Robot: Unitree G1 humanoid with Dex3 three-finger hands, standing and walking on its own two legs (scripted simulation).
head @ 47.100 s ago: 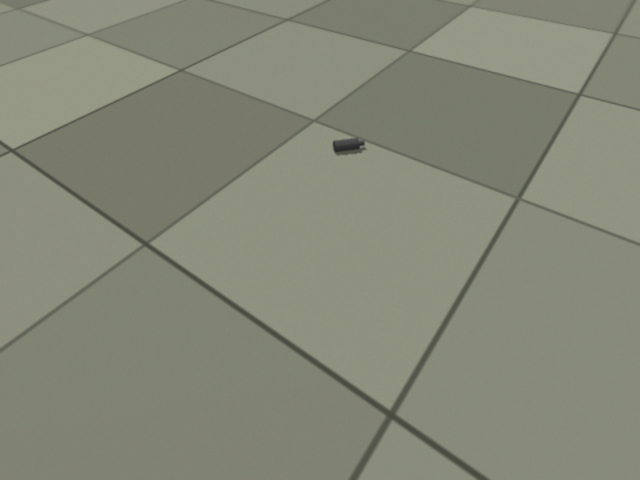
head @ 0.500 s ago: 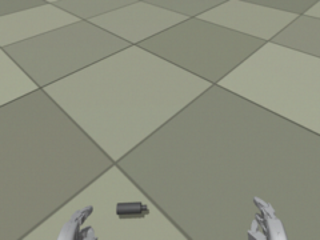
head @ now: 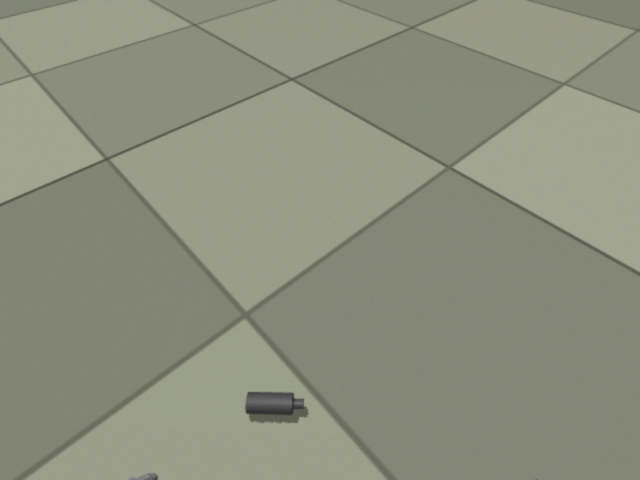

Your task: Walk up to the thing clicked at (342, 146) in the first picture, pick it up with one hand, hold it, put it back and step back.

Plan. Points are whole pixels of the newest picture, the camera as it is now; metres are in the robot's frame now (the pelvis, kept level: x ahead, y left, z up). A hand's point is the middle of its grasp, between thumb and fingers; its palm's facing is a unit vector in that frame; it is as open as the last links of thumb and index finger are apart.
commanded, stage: stand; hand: left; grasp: from above
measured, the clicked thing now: (275, 403) +0.45 +0.19 -0.72
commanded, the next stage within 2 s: none
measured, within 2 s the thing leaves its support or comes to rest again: neither
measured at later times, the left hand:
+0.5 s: hand out of the picture +0.04 +0.24 -0.14, palm faces +0.04 -0.94 -0.33, open 7.4 cm
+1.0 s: hand out of the picture +0.06 +0.23 -0.13, palm faces +0.02 -0.94 -0.33, open 7.4 cm
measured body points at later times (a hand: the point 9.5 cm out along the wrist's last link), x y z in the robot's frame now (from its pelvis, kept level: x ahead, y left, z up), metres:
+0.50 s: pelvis +0.00 +0.00 +0.03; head +0.00 +0.00 +0.48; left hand +0.03 +0.29 -0.11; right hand +0.07 -0.28 -0.11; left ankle +0.01 +0.11 -0.72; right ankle +0.00 -0.15 -0.72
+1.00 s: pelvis +0.01 -0.01 +0.03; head +0.01 -0.01 +0.48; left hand +0.06 +0.28 -0.11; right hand +0.07 -0.30 -0.11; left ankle +0.01 +0.11 -0.72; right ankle +0.00 -0.15 -0.72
